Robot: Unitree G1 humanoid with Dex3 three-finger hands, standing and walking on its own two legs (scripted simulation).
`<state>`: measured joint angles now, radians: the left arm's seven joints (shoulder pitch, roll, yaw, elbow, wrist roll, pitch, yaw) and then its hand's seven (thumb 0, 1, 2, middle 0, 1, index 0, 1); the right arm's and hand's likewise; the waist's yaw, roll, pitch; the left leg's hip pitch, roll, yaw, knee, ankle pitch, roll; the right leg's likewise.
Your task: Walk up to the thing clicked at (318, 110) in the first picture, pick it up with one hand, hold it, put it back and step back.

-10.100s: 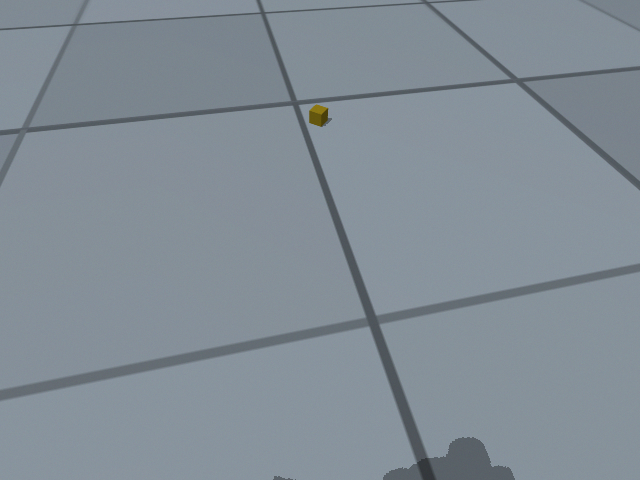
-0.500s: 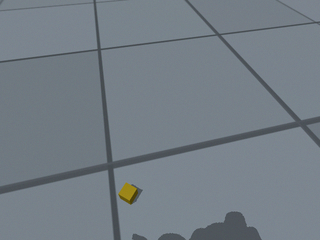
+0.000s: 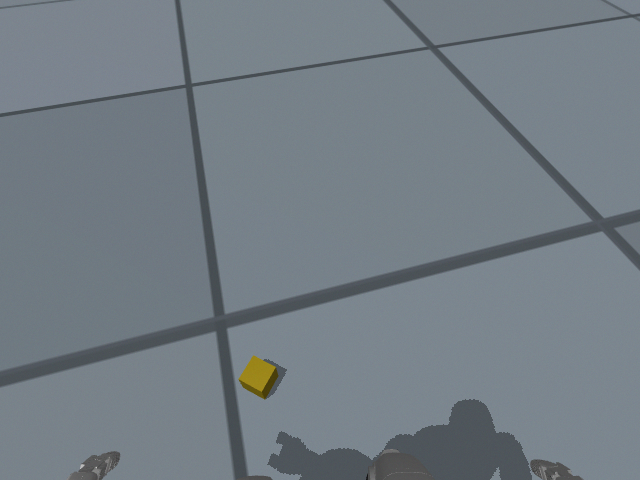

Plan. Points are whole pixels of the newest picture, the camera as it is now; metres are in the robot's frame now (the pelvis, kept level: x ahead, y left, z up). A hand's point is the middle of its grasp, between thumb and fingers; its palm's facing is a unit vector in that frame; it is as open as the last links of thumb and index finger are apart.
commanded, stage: walk up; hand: left
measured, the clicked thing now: (259, 377) +0.46 +0.19 -0.71
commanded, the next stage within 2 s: none
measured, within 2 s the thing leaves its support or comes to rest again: neither
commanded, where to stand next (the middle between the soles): +0.05 -0.01 m, yaw -5 degrees
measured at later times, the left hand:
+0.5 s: hand out of the picture +0.09 +0.27 -0.15, palm faces -0.07 -0.91 -0.40, open 7.4 cm
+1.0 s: hand out of the picture +0.05 +0.29 -0.13, palm faces -0.19 -0.91 -0.36, open 7.4 cm
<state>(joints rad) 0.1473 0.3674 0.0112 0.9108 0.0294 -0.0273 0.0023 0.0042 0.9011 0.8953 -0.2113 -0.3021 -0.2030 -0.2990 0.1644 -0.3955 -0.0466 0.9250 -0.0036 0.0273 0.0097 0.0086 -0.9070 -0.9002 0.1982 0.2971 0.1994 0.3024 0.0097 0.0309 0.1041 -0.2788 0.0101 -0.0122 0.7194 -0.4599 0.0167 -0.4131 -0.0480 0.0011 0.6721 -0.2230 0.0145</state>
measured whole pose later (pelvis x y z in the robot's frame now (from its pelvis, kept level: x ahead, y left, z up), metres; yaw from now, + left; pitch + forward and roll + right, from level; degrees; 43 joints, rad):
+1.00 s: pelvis -0.04 +0.02 +0.02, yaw -6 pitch -2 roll +0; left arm 0.23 0.44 0.06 1.00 0.03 0.02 -0.05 0.01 0.91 0.90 -0.21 -0.30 -0.20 -0.30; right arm 0.35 -0.37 -0.08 0.96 -0.04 -0.05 0.03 0.01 -0.90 -0.90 0.20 0.30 0.20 0.30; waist -0.05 -0.03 0.08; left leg -0.08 0.03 0.06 0.45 -0.33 0.01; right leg -0.36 0.01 0.06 0.77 -0.41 -0.01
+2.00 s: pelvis -0.03 +0.01 +0.02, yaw -5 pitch -3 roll +0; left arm 0.35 0.37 0.06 0.96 0.04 -0.03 -0.03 0.01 0.90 0.90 -0.21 -0.30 -0.20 -0.30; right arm 0.25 -0.41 -0.05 0.95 -0.01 -0.01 0.02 0.01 -0.91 -0.90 0.20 0.30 0.20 0.30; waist 0.04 0.01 0.07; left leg -0.39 -0.01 -0.02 0.74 -0.40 0.01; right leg -0.12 -0.01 -0.02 0.54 -0.37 -0.02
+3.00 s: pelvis +0.01 +0.00 +0.03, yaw -6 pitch -3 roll +0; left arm 0.07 0.36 0.00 1.12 0.01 -0.01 -0.01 0.00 0.91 0.90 -0.21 -0.30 -0.20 -0.30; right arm 0.08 -0.35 -0.01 1.14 0.00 -0.02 0.01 0.01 -0.91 -0.90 0.20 0.30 0.20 0.30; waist -0.01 0.00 0.05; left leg -0.15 0.03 0.00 0.36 -0.16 -0.02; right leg -0.10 -0.02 0.02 0.36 -0.20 0.02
